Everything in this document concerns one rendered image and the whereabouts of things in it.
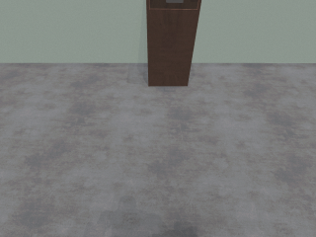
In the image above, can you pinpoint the cabinet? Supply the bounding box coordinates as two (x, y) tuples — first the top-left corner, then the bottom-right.
(146, 0), (201, 87)

